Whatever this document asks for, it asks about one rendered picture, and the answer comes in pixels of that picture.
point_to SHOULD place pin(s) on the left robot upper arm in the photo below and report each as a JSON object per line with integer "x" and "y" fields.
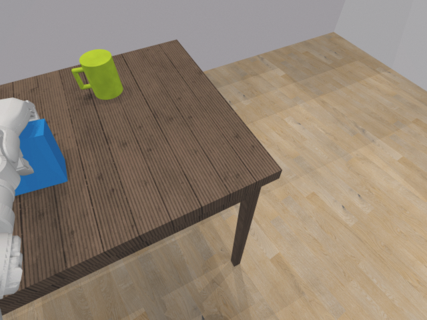
{"x": 10, "y": 264}

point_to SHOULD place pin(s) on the left robot forearm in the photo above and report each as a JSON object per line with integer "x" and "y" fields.
{"x": 9, "y": 178}

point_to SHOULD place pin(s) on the robot left hand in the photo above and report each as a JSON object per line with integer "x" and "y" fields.
{"x": 15, "y": 115}

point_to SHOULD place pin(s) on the sponge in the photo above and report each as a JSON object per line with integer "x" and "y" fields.
{"x": 40, "y": 149}

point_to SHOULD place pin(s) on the table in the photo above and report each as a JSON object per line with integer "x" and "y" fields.
{"x": 165, "y": 154}

